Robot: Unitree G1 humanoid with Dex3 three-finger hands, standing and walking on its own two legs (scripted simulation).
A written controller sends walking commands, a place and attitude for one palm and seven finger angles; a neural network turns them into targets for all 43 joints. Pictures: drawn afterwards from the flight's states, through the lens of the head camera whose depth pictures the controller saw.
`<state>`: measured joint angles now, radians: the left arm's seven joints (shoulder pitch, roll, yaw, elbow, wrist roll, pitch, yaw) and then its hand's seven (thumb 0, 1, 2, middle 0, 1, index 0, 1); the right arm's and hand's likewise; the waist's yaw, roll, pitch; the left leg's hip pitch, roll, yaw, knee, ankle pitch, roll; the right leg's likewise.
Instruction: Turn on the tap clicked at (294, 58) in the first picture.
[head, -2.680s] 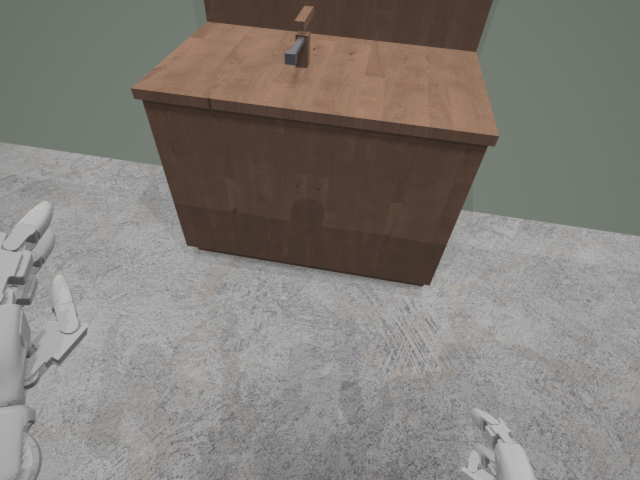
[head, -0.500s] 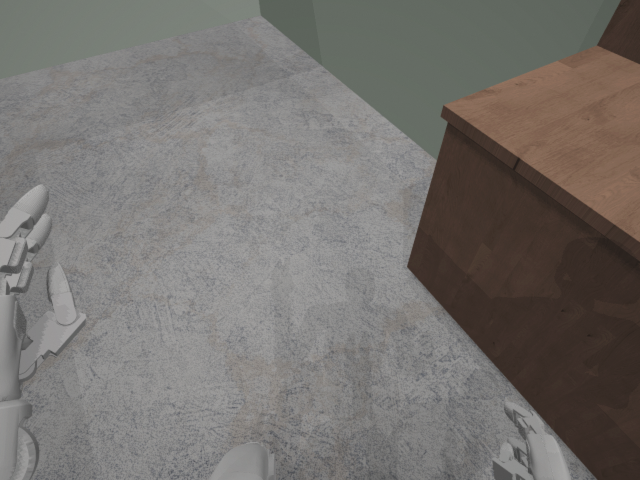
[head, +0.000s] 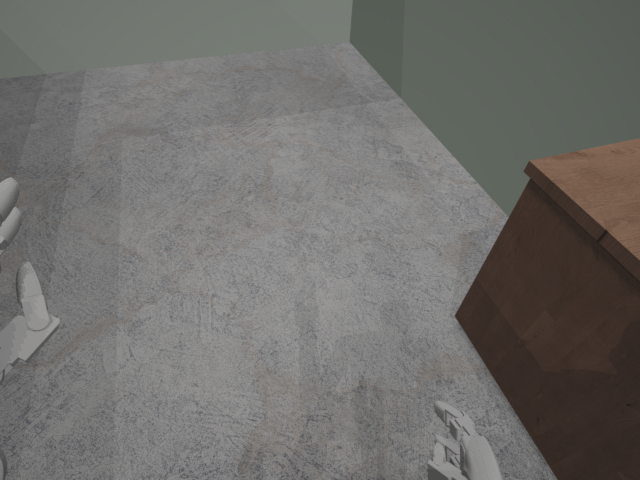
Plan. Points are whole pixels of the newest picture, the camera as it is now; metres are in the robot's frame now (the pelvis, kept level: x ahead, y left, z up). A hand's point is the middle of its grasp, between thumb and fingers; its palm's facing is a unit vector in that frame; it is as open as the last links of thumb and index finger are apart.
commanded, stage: turn to face it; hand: left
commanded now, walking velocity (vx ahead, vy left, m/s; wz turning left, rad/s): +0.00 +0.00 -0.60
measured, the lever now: out of the picture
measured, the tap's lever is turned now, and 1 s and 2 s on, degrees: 0 0 0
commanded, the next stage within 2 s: none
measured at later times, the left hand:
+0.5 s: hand (170, 300) +0.22 +0.17 +0.18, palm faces +0.20 -0.87 -0.46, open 7.4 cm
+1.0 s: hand (324, 373) +0.18 +0.03 +0.16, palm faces -0.17 -0.83 -0.53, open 7.4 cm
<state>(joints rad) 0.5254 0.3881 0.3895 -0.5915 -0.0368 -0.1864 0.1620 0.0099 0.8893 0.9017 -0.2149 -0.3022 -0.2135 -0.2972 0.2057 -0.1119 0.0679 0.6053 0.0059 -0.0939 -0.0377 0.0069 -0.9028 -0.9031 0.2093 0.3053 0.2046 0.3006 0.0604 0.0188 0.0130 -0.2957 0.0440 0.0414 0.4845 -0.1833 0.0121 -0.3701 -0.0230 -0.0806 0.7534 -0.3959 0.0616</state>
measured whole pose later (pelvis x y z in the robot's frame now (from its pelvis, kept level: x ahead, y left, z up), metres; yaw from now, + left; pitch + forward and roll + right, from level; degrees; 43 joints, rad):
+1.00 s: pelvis -0.13 -0.04 -0.01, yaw -33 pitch +0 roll +1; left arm 0.53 0.39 0.40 -0.56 -0.04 -0.19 0.12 0.01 0.89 0.90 -0.22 -0.30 -0.22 -0.30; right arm 0.15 -0.23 0.00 0.56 0.02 0.04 0.00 0.01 -0.91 -0.90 0.21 0.30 0.20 0.30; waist -0.03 0.02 0.12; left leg -0.49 0.09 0.04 1.15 -0.46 -0.09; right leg -0.37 0.05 -0.04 0.57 -0.21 -0.08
